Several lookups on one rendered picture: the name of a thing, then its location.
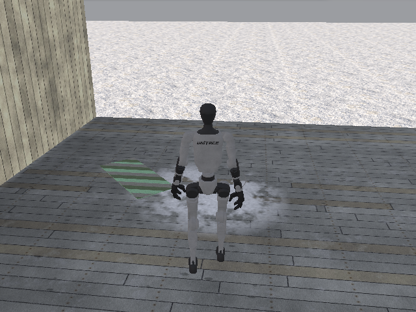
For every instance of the robot left foot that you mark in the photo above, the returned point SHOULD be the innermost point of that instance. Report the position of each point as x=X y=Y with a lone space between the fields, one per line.
x=193 y=267

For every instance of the robot left upper arm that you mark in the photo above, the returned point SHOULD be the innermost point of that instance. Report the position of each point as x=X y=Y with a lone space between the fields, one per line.
x=184 y=148

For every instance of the left robot shin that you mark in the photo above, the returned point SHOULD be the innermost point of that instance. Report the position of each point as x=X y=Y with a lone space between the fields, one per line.
x=192 y=242

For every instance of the robot left forearm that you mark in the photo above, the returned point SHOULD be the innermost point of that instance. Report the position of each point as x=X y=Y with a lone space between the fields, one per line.
x=178 y=173

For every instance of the right robot hand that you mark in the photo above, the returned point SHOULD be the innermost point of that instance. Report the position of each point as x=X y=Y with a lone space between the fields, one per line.
x=240 y=200

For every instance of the robot right forearm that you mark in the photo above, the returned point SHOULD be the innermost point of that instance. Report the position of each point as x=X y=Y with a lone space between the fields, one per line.
x=235 y=172

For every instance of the robot right upper arm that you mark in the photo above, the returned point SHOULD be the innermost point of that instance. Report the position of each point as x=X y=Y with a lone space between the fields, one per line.
x=230 y=148

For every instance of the left robot hand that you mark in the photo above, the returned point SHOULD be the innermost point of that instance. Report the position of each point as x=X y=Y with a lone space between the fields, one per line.
x=174 y=190

